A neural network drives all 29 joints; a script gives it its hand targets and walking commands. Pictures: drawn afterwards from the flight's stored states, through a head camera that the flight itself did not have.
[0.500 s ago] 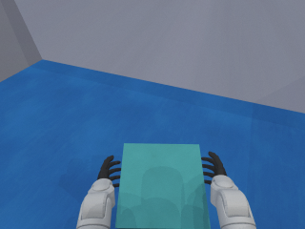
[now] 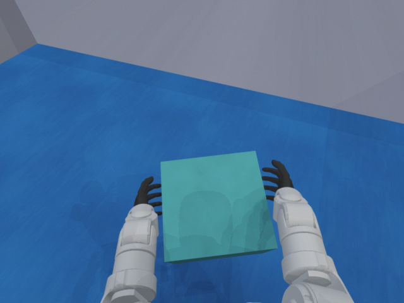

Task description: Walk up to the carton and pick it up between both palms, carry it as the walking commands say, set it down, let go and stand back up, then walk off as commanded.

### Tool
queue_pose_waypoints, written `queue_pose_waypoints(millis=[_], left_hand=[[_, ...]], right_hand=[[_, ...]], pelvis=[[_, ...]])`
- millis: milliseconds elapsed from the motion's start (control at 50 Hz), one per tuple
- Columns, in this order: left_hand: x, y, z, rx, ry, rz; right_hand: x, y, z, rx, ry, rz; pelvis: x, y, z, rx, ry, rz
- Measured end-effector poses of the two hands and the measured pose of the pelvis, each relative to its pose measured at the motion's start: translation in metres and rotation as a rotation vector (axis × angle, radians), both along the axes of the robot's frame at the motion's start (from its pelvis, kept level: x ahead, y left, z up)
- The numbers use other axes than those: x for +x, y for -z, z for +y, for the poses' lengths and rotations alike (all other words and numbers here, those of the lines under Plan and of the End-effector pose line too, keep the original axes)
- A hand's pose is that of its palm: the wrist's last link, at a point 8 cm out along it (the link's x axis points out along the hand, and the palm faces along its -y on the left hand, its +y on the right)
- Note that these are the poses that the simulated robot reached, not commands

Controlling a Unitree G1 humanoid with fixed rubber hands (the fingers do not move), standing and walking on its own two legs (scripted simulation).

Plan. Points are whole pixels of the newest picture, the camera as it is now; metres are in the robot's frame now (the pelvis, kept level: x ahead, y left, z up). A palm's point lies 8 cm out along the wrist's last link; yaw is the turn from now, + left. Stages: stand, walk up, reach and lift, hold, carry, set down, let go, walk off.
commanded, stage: set down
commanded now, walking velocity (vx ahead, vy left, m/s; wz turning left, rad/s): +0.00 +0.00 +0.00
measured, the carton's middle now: (213, 209) +0.35 -0.01 -0.07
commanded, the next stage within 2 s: none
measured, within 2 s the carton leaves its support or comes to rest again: neither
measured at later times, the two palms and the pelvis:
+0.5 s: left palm (154, 211) +0.35 +0.14 -0.09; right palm (275, 203) +0.36 -0.16 -0.08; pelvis +0.01 +0.01 -0.03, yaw +0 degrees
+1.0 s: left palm (159, 214) +0.39 +0.14 -0.17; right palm (263, 211) +0.39 -0.16 -0.17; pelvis -0.01 +0.00 -0.12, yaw -1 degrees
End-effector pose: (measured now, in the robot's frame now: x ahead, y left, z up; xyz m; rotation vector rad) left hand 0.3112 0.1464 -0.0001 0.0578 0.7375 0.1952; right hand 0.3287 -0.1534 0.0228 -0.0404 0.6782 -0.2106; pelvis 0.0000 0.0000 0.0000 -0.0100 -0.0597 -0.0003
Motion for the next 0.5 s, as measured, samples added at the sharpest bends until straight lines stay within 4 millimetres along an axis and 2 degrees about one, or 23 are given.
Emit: queue_pose_waypoints(millis=[80,140,200,260,320,400,500], left_hand=[[0.026,-0.004,-0.001,0.009,-0.037,-0.040],[0.038,0.001,-0.002,-0.008,0.018,-0.022],[0.039,0.012,-0.005,-0.016,0.064,0.020],[0.031,0.030,-0.007,-0.014,0.084,0.069],[0.028,0.047,-0.009,-0.016,0.108,0.082],[0.033,0.069,-0.008,-0.051,0.054,0.042],[0.043,0.090,-0.005,-0.068,-0.009,-0.029]], right_hand=[[0.016,0.005,0.000,0.028,0.021,-0.044],[0.018,0.019,-0.008,0.059,0.019,-0.020],[0.011,0.039,-0.014,0.071,0.011,0.026],[0.003,0.058,-0.017,0.075,0.025,0.074],[0.001,0.071,-0.019,0.066,0.028,0.084],[0.010,0.088,-0.017,0.055,0.026,0.052],[0.033,0.101,-0.011,0.053,0.019,-0.013]], pelvis=[[0.003,0.005,0.003,-0.002,0.001,0.085],[0.009,0.005,0.006,-0.001,0.008,0.132],[0.017,0.002,0.009,0.004,0.017,0.177],[0.023,0.001,0.012,0.010,0.021,0.212],[0.024,0.004,0.013,0.017,0.028,0.254],[0.019,0.014,0.011,0.024,0.031,0.334],[0.011,0.029,0.006,0.020,0.011,0.433]])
